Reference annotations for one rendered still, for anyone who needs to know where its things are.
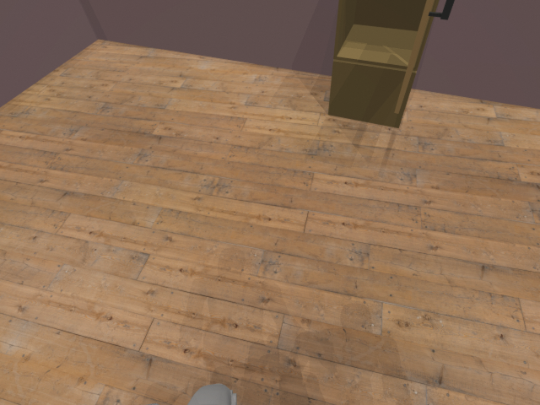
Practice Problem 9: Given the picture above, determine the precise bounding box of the cupboard door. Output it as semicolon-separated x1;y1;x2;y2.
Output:
394;0;434;114

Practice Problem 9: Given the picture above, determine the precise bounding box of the handle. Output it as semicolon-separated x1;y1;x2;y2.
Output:
429;0;455;20

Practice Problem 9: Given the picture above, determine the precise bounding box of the left robot thigh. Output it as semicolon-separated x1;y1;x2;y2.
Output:
187;384;237;405

